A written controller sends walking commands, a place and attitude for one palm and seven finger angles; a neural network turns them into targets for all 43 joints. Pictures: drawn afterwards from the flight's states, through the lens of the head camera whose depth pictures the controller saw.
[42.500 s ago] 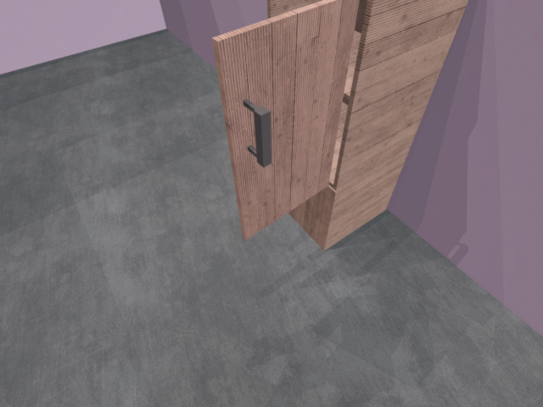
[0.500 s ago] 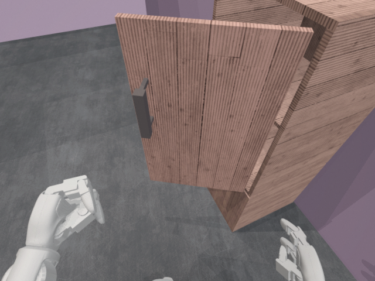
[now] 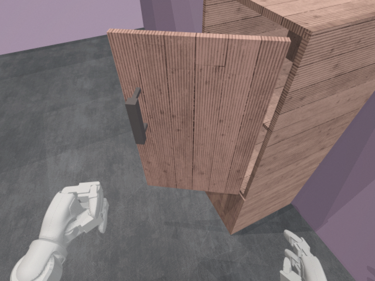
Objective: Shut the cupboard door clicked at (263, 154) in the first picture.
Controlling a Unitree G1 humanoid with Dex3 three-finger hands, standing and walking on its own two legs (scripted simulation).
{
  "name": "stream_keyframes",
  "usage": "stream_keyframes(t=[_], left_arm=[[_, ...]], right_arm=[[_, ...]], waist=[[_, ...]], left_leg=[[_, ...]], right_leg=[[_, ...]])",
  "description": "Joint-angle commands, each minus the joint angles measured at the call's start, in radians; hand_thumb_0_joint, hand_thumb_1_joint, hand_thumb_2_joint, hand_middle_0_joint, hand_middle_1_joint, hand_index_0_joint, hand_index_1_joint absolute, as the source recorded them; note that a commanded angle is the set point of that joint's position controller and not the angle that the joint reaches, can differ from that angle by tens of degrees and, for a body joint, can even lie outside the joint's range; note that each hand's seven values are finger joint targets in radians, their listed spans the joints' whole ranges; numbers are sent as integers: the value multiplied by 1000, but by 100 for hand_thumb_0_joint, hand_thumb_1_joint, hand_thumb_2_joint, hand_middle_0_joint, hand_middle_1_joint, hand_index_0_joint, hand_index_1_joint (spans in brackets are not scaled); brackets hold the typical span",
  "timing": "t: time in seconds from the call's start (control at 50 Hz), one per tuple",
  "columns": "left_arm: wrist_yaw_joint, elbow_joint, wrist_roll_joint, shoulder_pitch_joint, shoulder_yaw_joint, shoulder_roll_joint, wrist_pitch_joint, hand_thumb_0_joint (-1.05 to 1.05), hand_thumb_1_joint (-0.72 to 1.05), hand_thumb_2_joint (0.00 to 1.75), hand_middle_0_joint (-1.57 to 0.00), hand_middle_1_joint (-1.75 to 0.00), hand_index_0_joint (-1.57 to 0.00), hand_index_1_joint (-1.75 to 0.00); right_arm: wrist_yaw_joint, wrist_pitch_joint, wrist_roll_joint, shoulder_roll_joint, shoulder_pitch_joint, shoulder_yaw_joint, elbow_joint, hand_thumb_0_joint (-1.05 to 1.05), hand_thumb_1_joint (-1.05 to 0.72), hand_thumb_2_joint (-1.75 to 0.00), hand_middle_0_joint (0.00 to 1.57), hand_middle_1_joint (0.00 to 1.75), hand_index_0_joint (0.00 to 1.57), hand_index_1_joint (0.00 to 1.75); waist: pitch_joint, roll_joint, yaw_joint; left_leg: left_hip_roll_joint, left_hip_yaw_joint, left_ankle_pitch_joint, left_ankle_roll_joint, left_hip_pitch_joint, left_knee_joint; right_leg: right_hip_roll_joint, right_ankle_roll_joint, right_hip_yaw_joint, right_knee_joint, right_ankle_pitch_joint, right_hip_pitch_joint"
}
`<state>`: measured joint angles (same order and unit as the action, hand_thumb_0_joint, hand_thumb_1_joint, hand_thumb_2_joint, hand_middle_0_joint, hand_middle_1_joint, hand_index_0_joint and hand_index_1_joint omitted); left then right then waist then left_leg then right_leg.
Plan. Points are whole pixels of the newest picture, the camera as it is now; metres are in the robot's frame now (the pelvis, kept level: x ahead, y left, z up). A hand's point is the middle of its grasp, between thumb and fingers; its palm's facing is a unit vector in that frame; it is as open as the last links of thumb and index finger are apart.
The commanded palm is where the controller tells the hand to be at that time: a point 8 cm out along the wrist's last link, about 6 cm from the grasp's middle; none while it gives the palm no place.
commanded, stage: raise the hand and make a fist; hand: left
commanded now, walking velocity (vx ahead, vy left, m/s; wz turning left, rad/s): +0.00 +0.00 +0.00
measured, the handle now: (139, 116) +0.47 +0.16 +0.09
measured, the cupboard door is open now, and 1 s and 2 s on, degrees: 58 58 55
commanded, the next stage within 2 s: bring the fist close to the handle in 0.16 s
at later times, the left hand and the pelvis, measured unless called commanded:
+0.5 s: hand (112, 192) +0.26 +0.16 +0.10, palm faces -0.05 -1.00 -0.05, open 3.1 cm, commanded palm +0.24 +0.21 +0.09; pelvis +0.00 -0.01 +0.00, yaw +1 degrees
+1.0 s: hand (141, 161) +0.34 +0.13 +0.08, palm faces -0.09 -1.00 -0.02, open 3.1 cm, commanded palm +0.33 +0.18 +0.09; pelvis +0.01 -0.02 +0.00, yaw +0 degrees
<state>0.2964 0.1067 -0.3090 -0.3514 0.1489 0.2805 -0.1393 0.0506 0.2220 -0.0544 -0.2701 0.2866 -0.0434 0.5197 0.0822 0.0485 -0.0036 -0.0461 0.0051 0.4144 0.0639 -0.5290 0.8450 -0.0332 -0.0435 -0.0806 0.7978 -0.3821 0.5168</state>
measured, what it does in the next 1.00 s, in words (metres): stands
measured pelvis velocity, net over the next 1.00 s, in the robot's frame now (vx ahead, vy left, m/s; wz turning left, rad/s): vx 0.01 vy -0.02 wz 0.00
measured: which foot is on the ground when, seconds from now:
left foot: down 0.00-1.00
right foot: down 0.00-1.00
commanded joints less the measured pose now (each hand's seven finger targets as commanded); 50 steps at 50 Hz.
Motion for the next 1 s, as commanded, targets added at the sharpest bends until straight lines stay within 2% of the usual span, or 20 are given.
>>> stream_keyframes(t=[0.0,0.06,0.14,0.2,0.24,0.28,0.36,0.42,0.46,0.48,0.52,0.58,0.62,0.68,0.74,0.78,0.8,0.86,0.92,0.98], left_arm=[[-63,308,-23,146,157,171,-163,0,90,90,-130,-150,-130,-150],[-56,228,-18,119,104,120,-177,0,90,90,-130,-150,-130,-150],[-1,159,-5,75,44,93,-116,0,90,90,-130,-150,-130,-150],[9,185,-8,82,75,130,-83,0,90,90,-130,-150,-130,-150],[-5,228,-19,110,123,161,-95,0,90,90,-130,-150,-130,-150],[-37,275,-22,207,134,177,-129,0,90,90,-130,-150,-130,-150],[-71,208,-9,284,71,102,-176,0,90,90,-130,-150,-130,-150],[-58,126,22,320,-6,69,-143,0,90,90,-130,-150,-130,-150],[-43,72,31,316,-15,70,-101,0,90,90,-130,-150,-130,-150],[-45,43,38,311,10,104,-81,0,90,90,-130,-150,-130,-150],[-54,59,42,385,20,110,-57,0,90,90,-130,-150,-130,-150],[-98,119,36,432,79,146,-70,0,90,90,-130,-150,-130,-150],[-125,124,28,436,95,130,-96,0,90,90,-130,-150,-130,-150],[-144,49,32,424,111,130,-121,0,90,90,-130,-150,-130,-150],[-122,-28,59,459,16,60,-110,0,90,90,-130,-150,-130,-150],[-104,-80,67,497,0,65,-89,0,90,90,-130,-150,-130,-150],[-94,-81,69,549,-36,41,-80,0,90,90,-130,-150,-130,-150],[-98,-67,62,720,-13,75,-81,0,90,90,-130,-150,-130,-150],[-131,-71,60,846,41,125,-114,0,90,90,-130,-150,-130,-150],[-161,-141,72,867,70,144,-139,0,90,90,-130,-150,-130,-150]], right_arm=[[5,75,6,-100,-93,47,-154,0,-90,-90,20,30,20,30],[-2,76,0,-105,-87,47,-136,0,-90,-90,20,30,20,30],[-2,74,-7,-119,-82,55,-138,0,-90,-90,20,30,20,30],[4,71,-5,-119,-90,55,-152,0,-90,-90,20,30,20,30],[10,68,-1,-114,-98,54,-159,0,-90,-90,20,30,20,30],[16,68,5,-111,-101,48,-150,0,-90,-90,20,30,20,30],[14,75,5,-106,-94,43,-117,0,-90,-90,20,30,20,30],[11,70,1,-114,-82,45,-106,0,-90,-90,20,30,20,30],[11,61,-2,-119,-75,49,-110,0,-90,-90,20,30,20,30],[12,54,-3,-125,-68,51,-109,0,-90,-90,20,30,20,30],[13,41,-2,-120,-80,50,-121,0,-90,-90,20,30,20,30],[10,32,8,-110,-94,47,-128,0,-90,-90,20,30,20,30],[4,29,11,-97,-94,44,-126,0,-90,-90,20,30,20,30],[-4,15,14,-97,-84,45,-106,0,-90,-90,20,30,20,30],[-13,0,8,-102,-78,50,-97,0,-90,-90,20,30,20,30],[-12,-11,2,-114,-68,56,-92,0,-90,-90,20,30,20,30],[-10,-14,0,-113,-71,56,-95,0,-90,-90,20,30,20,30],[2,-17,-1,-117,-70,58,-86,0,-90,-90,20,30,20,30],[9,-22,6,-111,-80,54,-67,0,-90,-90,20,30,20,30],[5,-30,11,-107,-69,54,-46,0,-90,-90,20,30,20,30]], waist=[[183,9,-19],[111,14,1],[87,-3,10],[110,-48,3],[141,-48,-7],[132,-40,4],[108,1,25],[100,-7,41],[116,-16,30],[123,-66,31],[170,-56,20],[239,-36,-7],[265,-42,-15],[223,-79,-10],[157,-44,17],[131,-66,31],[135,-54,42],[193,-60,52],[265,-53,46],[307,-30,30]], left_leg=[[38,-79,-207,-41,63,-151],[37,-77,-170,-43,38,-144],[35,-72,-144,-33,21,-138],[33,-71,-147,-26,10,-130],[31,-65,-154,-27,14,-125],[36,-70,-149,-28,25,-128],[37,-77,-134,-32,45,-133],[37,-80,-130,-28,40,-133],[34,-74,-129,-28,34,-136],[35,-74,-143,-24,20,-131],[30,-62,-164,-24,32,-136],[31,-57,-238,-28,62,-139],[31,-49,-283,-33,77,-145],[33,-42,-294,-35,50,-140],[32,-33,-271,-34,49,-141],[34,-36,-256,-30,46,-136],[32,-35,-237,-27,54,-133],[32,-44,-206,-26,76,-137],[33,-44,-235,-25,91,-134],[35,-41,-287,-30,102,-130]], right_leg=[[20,7,59,-102,157,-121],[17,9,57,-107,130,-74],[29,16,79,-138,106,-75],[41,23,106,-157,88,-107],[44,25,117,-159,83,-126],[34,23,104,-148,69,-111],[23,17,73,-126,76,-58],[29,20,75,-129,84,-43],[35,22,85,-140,88,-64],[38,27,98,-148,95,-86],[46,29,104,-148,122,-116],[42,24,97,-121,217,-178],[40,23,90,-107,288,-206],[41,28,98,-108,334,-209],[42,30,95,-115,321,-150],[41,31,101,-131,290,-130],[45,33,107,-139,271,-117],[43,31,109,-146,220,-121],[46,29,117,-133,253,-159],[42,25,106,-104,314,-178]])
